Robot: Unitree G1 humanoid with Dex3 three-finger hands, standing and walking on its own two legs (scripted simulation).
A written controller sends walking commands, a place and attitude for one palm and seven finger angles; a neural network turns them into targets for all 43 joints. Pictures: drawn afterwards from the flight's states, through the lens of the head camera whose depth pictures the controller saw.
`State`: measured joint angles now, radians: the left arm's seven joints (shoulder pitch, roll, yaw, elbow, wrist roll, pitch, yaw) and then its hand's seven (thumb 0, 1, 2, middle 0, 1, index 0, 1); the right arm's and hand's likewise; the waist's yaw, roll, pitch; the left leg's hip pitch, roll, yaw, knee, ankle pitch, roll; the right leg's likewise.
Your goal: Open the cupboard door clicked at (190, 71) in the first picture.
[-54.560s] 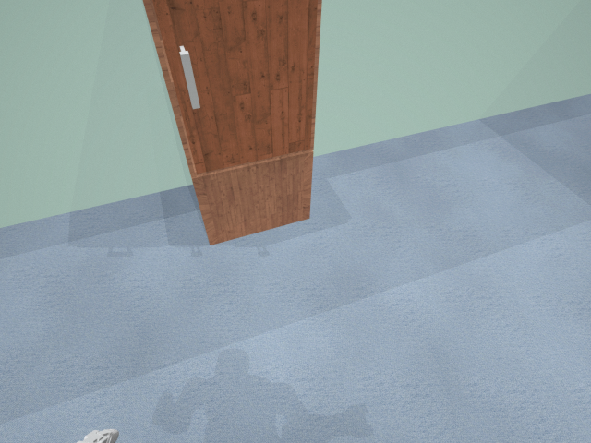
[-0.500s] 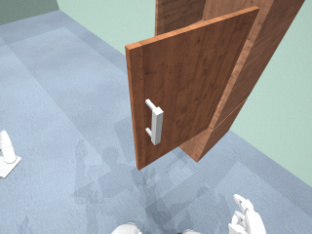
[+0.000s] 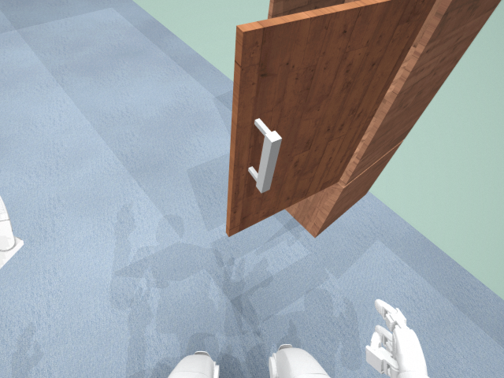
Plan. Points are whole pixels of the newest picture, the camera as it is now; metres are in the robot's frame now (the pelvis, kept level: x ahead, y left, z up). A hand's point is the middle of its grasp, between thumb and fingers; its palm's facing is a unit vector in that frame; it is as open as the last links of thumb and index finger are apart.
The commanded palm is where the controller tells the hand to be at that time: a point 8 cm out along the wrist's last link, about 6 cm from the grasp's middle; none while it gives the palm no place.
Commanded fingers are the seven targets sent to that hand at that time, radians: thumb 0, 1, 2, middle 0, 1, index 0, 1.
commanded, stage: step back with the hand held close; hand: left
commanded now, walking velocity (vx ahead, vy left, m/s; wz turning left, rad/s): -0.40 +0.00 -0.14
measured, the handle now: (261, 157) +0.50 +0.01 +0.02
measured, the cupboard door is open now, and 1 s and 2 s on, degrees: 81 81 81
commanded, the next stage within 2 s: stop stepping back and stand still in 0.06 s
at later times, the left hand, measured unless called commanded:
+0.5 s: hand (35, 340) +0.13 +0.21 +0.17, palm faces +0.30 -0.82 -0.48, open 7.4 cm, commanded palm +0.08 +0.25 +0.19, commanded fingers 0.00 0.90 0.90 -0.20 -0.30 -0.20 -0.30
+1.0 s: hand out of the picture +0.09 +0.22 +0.17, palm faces +0.34 -0.82 -0.45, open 7.4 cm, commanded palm +0.03 +0.26 +0.19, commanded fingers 0.00 0.90 0.90 -0.20 -0.30 -0.20 -0.30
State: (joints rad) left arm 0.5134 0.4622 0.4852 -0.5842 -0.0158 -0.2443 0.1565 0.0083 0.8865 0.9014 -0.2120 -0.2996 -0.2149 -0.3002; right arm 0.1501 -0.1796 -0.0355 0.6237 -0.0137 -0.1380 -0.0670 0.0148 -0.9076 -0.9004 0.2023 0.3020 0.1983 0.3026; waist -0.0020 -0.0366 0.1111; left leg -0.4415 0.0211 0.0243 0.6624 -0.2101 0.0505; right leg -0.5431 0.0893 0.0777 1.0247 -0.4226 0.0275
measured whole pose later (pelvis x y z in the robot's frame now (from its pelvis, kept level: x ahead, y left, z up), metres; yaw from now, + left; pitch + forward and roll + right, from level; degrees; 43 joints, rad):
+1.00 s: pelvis -0.15 -0.02 +0.01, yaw -8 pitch -2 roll +1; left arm 0.51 0.38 0.40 -0.43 -0.02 -0.21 0.15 0.01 0.89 0.90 -0.21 -0.30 -0.21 -0.30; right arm 0.24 -0.21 -0.01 0.67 0.00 -0.14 -0.08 0.02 -0.91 -0.90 0.20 0.30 0.20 0.30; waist 0.01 -0.01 0.02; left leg -0.27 0.04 0.09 0.54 -0.24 -0.01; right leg -0.20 -0.02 -0.04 0.59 -0.36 -0.02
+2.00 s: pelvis -0.17 +0.00 +0.01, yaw -5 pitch -1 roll -1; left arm 0.27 0.18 0.00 1.01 0.02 0.04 0.02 0.00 0.99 0.90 -0.20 -0.30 -0.21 -0.30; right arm 0.21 -0.23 0.00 1.02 -0.03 0.04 0.00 0.01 -0.91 -0.90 0.20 0.30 0.20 0.30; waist -0.02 0.00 0.09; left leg -0.32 0.03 0.05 0.50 -0.17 0.01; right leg -0.22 -0.02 -0.09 0.51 -0.28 -0.01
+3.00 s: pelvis -0.15 -0.01 +0.02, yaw -5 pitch -2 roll +0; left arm 0.23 0.18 0.02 1.15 0.01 0.00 0.02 0.00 0.91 0.90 -0.20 -0.30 -0.20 -0.30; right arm 0.20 -0.18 -0.02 1.14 -0.02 0.02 -0.02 0.01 -0.91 -0.90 0.20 0.30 0.20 0.30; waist -0.01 0.03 0.08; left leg -0.22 0.03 0.04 0.41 -0.16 -0.01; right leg -0.11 -0.01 -0.09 0.42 -0.27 -0.02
